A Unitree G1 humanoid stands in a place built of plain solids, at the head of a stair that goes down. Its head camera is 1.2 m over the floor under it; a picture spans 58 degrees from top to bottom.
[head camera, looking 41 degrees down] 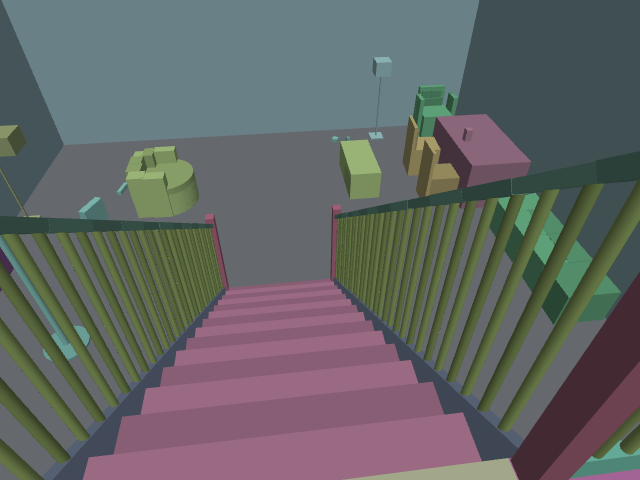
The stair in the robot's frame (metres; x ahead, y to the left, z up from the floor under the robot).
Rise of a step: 0.18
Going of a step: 0.22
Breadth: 1.20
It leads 7 degrees to the left of straight ahead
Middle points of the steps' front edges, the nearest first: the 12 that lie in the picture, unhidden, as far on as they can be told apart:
0.64 0.12 -0.18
0.86 0.15 -0.36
1.08 0.17 -0.54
1.30 0.20 -0.72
1.52 0.23 -0.90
1.74 0.25 -1.08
1.96 0.28 -1.26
2.18 0.31 -1.44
2.40 0.33 -1.62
2.62 0.36 -1.80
2.85 0.39 -1.98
3.07 0.41 -2.16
